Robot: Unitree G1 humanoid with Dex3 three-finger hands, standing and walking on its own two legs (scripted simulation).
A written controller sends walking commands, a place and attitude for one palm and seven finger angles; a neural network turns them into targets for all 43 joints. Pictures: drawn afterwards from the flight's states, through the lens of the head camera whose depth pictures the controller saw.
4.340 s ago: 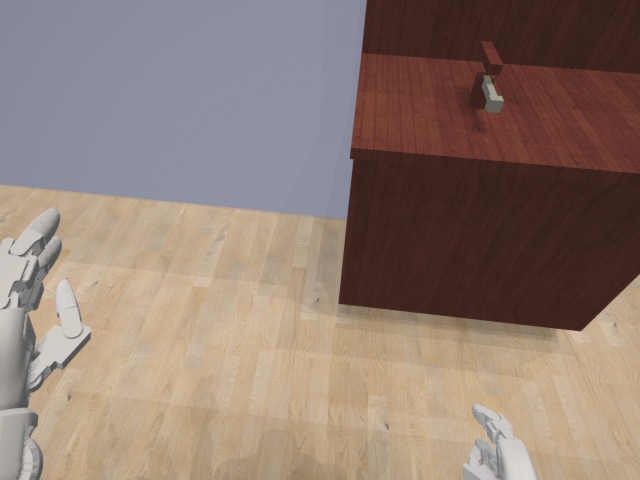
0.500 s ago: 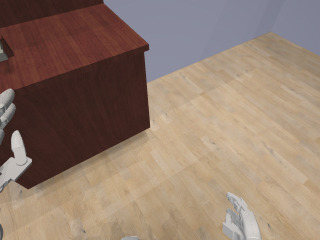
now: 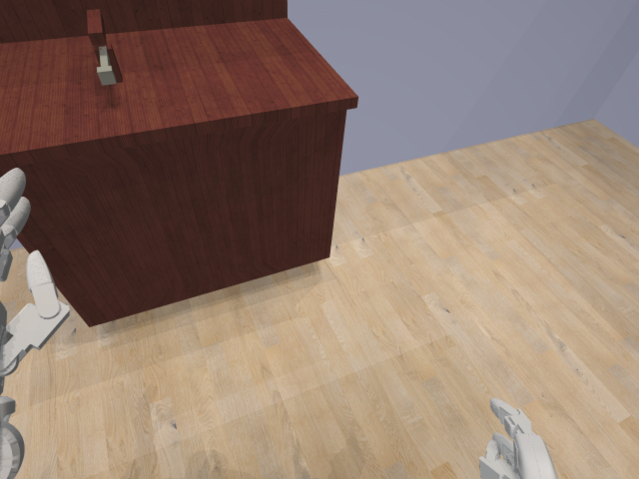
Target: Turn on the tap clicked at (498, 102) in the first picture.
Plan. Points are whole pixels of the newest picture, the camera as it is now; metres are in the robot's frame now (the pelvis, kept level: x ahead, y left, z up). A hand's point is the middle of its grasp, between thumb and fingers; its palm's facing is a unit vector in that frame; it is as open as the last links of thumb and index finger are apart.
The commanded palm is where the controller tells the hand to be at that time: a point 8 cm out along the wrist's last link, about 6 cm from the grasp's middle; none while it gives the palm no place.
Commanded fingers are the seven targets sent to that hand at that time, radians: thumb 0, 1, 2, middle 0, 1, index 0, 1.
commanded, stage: take the last steps up to it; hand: left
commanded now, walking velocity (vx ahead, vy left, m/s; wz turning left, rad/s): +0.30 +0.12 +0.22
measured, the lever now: (106, 75) +0.82 +0.50 +0.07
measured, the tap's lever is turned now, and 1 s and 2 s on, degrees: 0 0 0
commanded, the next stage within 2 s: none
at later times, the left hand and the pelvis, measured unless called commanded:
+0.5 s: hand (24, 334) +0.19 +0.26 +0.19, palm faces +0.48 -0.77 -0.41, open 7.4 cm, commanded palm +0.13 +0.30 +0.19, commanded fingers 0.00 0.90 0.90 -0.20 -0.30 -0.20 -0.30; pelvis +0.01 +0.00 +0.01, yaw +7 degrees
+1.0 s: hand (36, 253) +0.27 +0.30 +0.18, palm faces +0.52 -0.74 -0.44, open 7.4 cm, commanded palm +0.21 +0.33 +0.19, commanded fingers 0.00 0.90 0.90 -0.20 -0.30 -0.20 -0.30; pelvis +0.09 +0.03 +0.00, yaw +7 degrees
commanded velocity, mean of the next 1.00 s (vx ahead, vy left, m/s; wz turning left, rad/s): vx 0.30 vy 0.08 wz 0.04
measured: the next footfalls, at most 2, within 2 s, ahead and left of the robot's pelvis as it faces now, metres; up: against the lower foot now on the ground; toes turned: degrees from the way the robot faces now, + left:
right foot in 0.24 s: +0.05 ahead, -0.12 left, +0.00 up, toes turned -4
left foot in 0.58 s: +0.09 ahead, +0.17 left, +0.00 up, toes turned +14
